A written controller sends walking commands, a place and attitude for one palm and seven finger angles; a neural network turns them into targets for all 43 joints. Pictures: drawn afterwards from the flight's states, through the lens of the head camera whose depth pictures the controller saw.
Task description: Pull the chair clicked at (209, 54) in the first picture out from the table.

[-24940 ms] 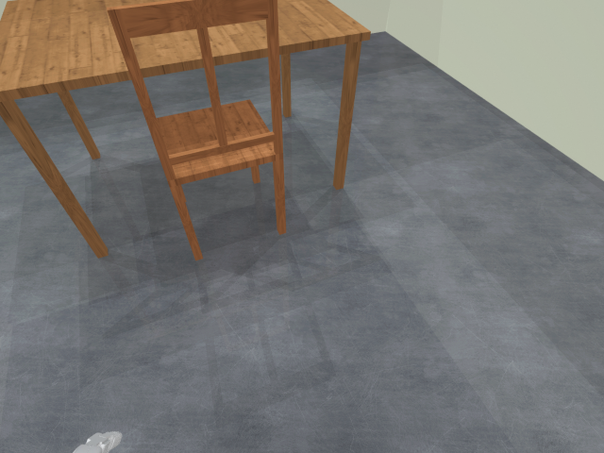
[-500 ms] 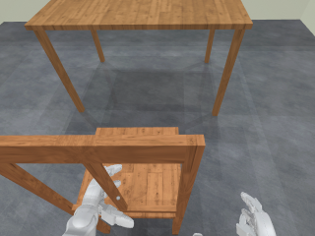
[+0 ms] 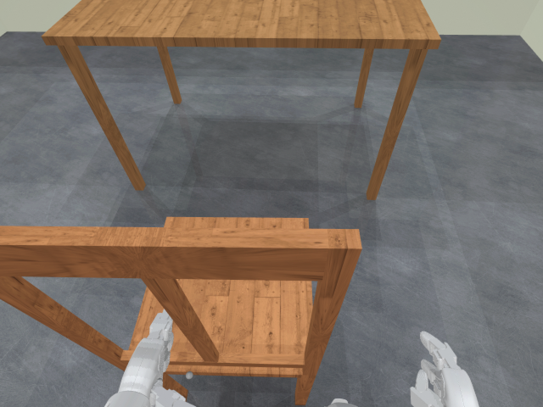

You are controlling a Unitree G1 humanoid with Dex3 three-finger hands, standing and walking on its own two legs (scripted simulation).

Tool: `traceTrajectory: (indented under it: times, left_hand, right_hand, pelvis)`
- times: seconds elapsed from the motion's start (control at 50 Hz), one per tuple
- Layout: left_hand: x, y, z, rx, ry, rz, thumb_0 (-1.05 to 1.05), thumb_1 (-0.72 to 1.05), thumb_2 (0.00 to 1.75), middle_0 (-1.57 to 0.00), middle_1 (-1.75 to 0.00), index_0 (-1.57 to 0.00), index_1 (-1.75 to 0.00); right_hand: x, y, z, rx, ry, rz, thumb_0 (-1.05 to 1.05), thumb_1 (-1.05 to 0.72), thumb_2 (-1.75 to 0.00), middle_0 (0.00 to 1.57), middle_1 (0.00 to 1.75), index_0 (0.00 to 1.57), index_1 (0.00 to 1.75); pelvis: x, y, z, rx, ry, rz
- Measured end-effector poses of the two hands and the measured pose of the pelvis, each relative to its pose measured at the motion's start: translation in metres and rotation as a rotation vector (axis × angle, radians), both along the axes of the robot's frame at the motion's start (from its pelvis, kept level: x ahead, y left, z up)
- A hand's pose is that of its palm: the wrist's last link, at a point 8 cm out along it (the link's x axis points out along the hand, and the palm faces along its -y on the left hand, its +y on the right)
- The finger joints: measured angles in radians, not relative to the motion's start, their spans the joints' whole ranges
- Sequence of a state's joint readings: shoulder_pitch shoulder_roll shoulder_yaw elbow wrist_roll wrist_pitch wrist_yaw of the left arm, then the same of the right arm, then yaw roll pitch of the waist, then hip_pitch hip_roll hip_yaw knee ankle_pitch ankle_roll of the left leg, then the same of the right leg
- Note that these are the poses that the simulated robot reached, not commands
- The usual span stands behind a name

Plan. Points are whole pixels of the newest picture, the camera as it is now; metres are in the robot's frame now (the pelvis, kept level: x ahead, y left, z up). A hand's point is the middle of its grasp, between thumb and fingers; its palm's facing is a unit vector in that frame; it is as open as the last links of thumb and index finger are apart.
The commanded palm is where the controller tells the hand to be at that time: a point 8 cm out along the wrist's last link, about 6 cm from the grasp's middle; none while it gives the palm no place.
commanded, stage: draw the fingers out of the gap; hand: left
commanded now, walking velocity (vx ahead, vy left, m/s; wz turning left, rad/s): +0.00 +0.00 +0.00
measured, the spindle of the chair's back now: (191, 326) +0.25 +0.13 -0.02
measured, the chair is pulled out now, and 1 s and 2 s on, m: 0.69 0.69 0.67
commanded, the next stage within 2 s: draw the hand back to the body in 0.50 s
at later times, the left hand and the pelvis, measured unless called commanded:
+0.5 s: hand out of the picture +0.13 +0.13 -0.03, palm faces -0.07 -0.99 -0.11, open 17.5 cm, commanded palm +0.09 +0.19 -0.01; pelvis +0.00 +0.02 -0.01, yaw +0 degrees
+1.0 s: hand (133, 398) +0.14 +0.16 +0.05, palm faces -0.05 -1.00 -0.07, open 17.5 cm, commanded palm +0.09 +0.23 +0.07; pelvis -0.01 +0.02 -0.04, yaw -1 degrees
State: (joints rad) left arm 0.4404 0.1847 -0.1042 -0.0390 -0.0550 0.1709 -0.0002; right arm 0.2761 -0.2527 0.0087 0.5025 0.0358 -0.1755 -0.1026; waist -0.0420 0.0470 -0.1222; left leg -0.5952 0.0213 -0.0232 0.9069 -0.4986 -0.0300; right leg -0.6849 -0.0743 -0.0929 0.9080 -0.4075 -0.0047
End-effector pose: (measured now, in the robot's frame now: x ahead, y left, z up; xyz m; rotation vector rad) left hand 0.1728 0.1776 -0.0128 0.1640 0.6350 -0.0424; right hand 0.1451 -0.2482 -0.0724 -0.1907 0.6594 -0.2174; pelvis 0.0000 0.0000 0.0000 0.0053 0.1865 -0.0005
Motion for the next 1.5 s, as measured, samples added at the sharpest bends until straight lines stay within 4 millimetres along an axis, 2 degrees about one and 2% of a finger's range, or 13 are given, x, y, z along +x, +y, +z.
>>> traceTrajectory:
  times: [0.34,0.66,0.72,0.8,0.88,0.94,1.02,1.14,1.18,1.28,1.5]
  left_hand:
    - [-0.038,0.004,0.002,-0.020,0.012,0.013,-0.01,-0.53,0.20,-0.01,0.00,0.00,0.00]
    - [-0.074,0.013,0.004,-0.057,0.034,0.049,-0.01,-0.53,0.20,-0.01,0.00,0.00,0.00]
    - [-0.071,0.016,0.015,-0.135,-0.077,0.107,-0.01,-0.53,0.20,-0.01,0.00,0.00,0.00]
    - [-0.060,0.027,0.036,-0.148,-0.279,0.135,-0.01,-0.53,0.20,-0.01,0.00,0.00,0.00]
    - [-0.050,0.034,0.057,-0.133,-0.466,0.093,-0.01,-0.54,0.20,-0.01,0.00,0.00,0.00]
    - [-0.046,0.035,0.066,-0.124,-0.544,0.019,-0.01,-0.54,0.20,0.00,0.00,0.00,0.00]
    - [-0.047,0.041,0.073,-0.101,-0.521,-0.009,-0.01,-0.54,0.20,-0.01,0.00,0.00,0.00]
    - [-0.050,0.057,0.099,-0.053,-0.533,0.042,-0.01,-0.51,0.21,-0.01,-0.01,-0.01,-0.01]
    - [-0.049,0.064,0.108,0.067,-0.517,0.055,-0.01,-0.48,0.23,-0.02,-0.02,-0.01,-0.02]
    - [-0.053,0.079,0.128,0.258,-0.457,0.176,-0.01,-0.35,0.29,-0.04,-0.04,-0.03,-0.04]
    - [-0.044,0.094,0.156,0.358,-0.459,0.256,0.00,0.02,0.47,-0.10,-0.13,-0.13,-0.14]
  right_hand:
    - [0.024,0.028,0.006,0.010,-0.084,0.022,0.01,-0.90,-0.90,0.21,0.30,0.20,0.30]
    - [0.038,0.039,0.006,0.003,-0.116,0.008,0.02,-0.90,-0.90,0.21,0.30,0.20,0.30]
    - [0.038,0.040,0.005,-0.005,-0.126,0.016,0.01,-0.90,-0.90,0.20,0.30,0.20,0.30]
    - [0.038,0.042,-0.003,0.002,-0.117,0.035,0.01,-0.90,-0.90,0.20,0.30,0.20,0.30]
    - [0.036,0.046,-0.013,0.031,-0.103,0.049,0.01,-0.90,-0.90,0.20,0.30,0.20,0.30]
    - [0.035,0.048,-0.021,0.057,-0.090,0.052,0.01,-0.90,-0.90,0.20,0.30,0.20,0.30]
    - [0.032,0.051,-0.024,0.094,-0.074,0.028,0.02,-0.90,-0.90,0.20,0.30,0.20,0.30]
    - [0.027,0.052,-0.012,0.099,-0.084,0.021,0.02,-0.90,-0.90,0.20,0.30,0.20,0.30]
    - [0.026,0.051,-0.007,0.080,-0.073,0.028,0.02,-0.90,-0.90,0.20,0.30,0.20,0.30]
    - [0.023,0.047,0.009,0.054,-0.046,0.032,0.02,-0.90,-0.90,0.20,0.30,0.20,0.30]
    - [0.038,0.038,0.034,0.027,-0.060,0.084,0.02,-0.90,-0.90,0.20,0.30,0.20,0.30]
  pelvis:
    - [0.000,0.014,-0.009,-0.013,0.015,0.004]
    - [0.004,0.023,-0.020,-0.027,0.047,0.004]
    - [0.003,0.023,-0.024,-0.031,0.055,0.007]
    - [-0.001,0.023,-0.029,-0.037,0.059,0.011]
    - [-0.005,0.023,-0.034,-0.037,0.065,0.007]
    - [-0.010,0.023,-0.038,-0.036,0.066,0.002]
    - [-0.012,0.023,-0.035,-0.033,0.047,-0.003]
    - [-0.010,0.020,-0.021,-0.033,0.012,0.004]
    - [-0.008,0.018,-0.014,-0.033,-0.011,0.003]
    - [-0.001,0.016,0.006,-0.034,-0.088,0.009]
    - [0.009,0.007,0.035,-0.024,-0.201,0.009]
